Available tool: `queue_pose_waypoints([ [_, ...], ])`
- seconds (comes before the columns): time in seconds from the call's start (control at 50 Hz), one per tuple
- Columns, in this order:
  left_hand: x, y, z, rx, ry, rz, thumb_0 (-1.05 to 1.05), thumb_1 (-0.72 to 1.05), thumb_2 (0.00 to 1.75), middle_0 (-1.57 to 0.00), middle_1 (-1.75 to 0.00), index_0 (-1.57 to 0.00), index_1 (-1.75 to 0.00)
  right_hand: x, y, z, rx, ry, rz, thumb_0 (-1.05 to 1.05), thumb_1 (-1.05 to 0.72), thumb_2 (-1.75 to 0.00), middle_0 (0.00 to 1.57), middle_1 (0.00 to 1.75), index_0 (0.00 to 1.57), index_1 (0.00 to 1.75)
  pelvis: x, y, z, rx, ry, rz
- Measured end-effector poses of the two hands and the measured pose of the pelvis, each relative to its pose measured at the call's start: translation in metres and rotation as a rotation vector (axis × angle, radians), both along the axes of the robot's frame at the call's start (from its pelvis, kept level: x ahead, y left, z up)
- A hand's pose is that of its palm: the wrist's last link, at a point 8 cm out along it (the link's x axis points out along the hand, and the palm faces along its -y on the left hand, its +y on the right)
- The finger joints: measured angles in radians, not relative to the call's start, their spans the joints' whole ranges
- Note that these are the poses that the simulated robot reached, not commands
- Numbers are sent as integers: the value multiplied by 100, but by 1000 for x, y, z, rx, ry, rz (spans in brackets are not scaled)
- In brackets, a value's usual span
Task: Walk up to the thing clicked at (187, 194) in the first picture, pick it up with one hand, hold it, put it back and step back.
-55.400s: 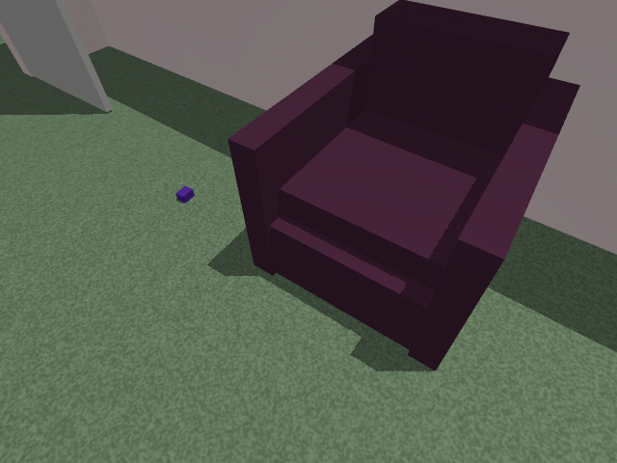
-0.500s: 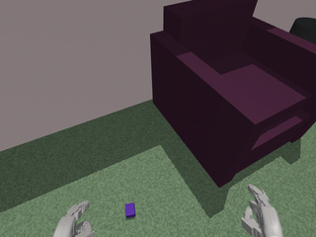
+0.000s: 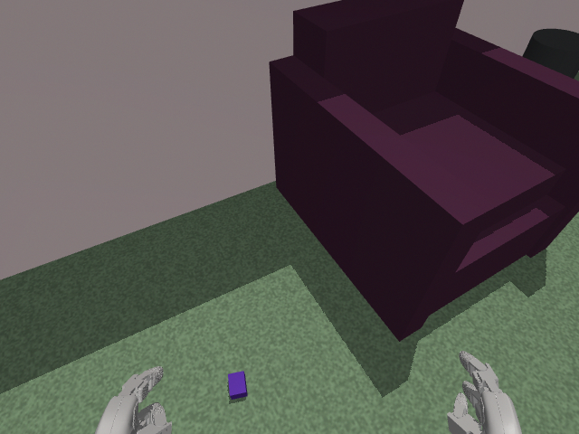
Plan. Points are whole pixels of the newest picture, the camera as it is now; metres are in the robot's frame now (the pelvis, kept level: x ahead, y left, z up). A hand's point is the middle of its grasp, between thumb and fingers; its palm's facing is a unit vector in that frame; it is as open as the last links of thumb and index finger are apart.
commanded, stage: home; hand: left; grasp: from above
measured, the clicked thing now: (237, 385) +0.41 +0.18 -0.69
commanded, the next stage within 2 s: stand in 1.14 s
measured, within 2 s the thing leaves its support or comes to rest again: neither
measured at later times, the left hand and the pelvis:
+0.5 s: hand (162, 430) +0.16 +0.18 -0.04, palm faces +0.04 -0.98 -0.20, open 7.4 cm; pelvis +0.00 +0.01 +0.00, yaw +0 degrees
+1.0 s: hand (164, 427) +0.17 +0.18 -0.04, palm faces +0.04 -0.98 -0.20, open 7.4 cm; pelvis +0.00 +0.00 +0.00, yaw +0 degrees
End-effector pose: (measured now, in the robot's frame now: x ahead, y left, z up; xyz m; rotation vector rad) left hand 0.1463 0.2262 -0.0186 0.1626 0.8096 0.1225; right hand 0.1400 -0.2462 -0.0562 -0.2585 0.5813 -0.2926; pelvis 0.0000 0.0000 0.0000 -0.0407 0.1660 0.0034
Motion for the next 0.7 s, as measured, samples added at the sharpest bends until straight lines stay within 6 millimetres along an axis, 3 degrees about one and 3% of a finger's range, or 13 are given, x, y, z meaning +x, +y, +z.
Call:
queue_pose_waypoints([
  [0.7, 5, 8, 1, 4, -4, -6, 1, 90, 90, -20, -30, -20, -30, 8, 9, 1, -2, -4, 9, 1, -90, -90, 20, 30, 21, 30, 4, 7, -1, -8, 8, -1],
])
